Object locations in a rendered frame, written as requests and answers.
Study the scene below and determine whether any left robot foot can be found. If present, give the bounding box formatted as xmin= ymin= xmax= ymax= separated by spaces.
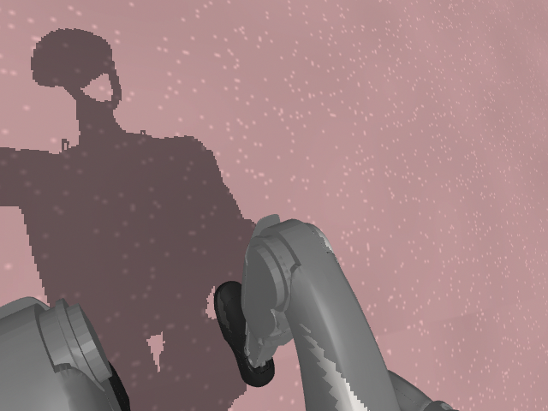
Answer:
xmin=109 ymin=363 xmax=130 ymax=411

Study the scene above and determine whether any right robot foot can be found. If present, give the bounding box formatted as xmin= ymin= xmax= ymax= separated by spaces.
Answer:
xmin=214 ymin=281 xmax=275 ymax=387

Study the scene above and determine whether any right robot hand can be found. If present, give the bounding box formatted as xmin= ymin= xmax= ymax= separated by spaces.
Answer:
xmin=388 ymin=370 xmax=433 ymax=411

